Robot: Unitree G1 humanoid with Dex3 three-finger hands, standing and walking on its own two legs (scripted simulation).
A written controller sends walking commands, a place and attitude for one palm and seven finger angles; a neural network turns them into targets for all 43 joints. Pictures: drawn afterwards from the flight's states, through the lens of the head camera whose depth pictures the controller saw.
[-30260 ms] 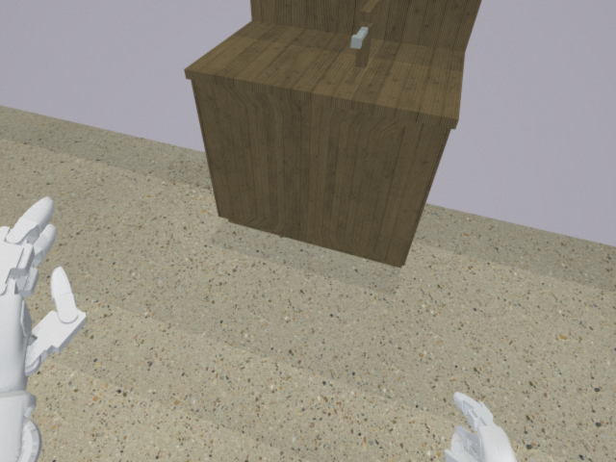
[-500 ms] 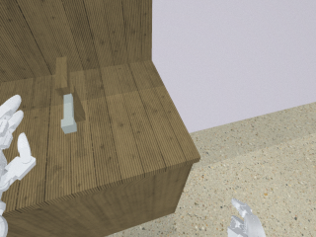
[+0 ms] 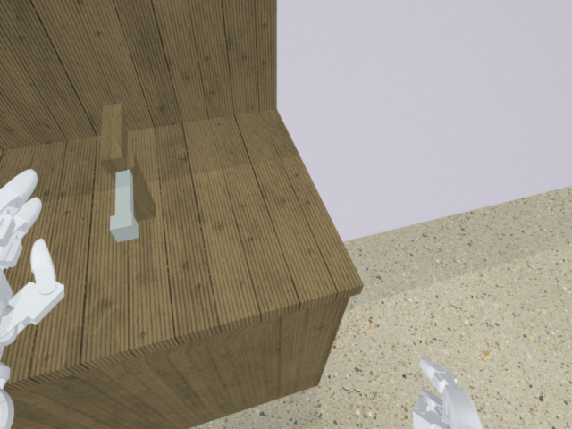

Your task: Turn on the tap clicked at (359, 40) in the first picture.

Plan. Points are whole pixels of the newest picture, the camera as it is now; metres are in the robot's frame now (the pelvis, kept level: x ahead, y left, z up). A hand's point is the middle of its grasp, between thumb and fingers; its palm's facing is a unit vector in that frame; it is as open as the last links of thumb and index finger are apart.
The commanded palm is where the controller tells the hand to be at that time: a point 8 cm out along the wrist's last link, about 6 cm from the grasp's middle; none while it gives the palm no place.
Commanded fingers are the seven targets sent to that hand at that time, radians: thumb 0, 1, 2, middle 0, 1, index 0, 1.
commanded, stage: shuffle to correct the standing spot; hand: left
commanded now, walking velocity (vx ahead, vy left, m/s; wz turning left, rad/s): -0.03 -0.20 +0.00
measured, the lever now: (124, 227) +0.35 +0.24 +0.09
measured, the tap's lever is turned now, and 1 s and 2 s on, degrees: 0 0 0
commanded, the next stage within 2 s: come to a stop and stand still in 0.14 s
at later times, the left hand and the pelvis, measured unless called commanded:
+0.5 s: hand (45, 279) +0.23 +0.26 +0.17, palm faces +0.34 -0.86 -0.38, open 7.4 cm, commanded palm +0.16 +0.29 +0.18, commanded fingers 0.00 0.90 0.90 -0.20 -0.30 -0.20 -0.30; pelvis -0.02 +0.02 +0.00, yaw -3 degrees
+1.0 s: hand out of the picture +0.21 +0.32 +0.15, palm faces +0.36 -0.88 -0.32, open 7.4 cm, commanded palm +0.15 +0.36 +0.18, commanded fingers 0.00 0.90 0.90 -0.20 -0.30 -0.20 -0.30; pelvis -0.02 +0.08 +0.01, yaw -1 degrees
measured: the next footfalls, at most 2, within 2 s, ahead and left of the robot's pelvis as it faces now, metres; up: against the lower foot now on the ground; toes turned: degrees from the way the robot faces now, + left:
none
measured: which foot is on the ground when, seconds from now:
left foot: down 0.00-1.00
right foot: down 0.00-1.00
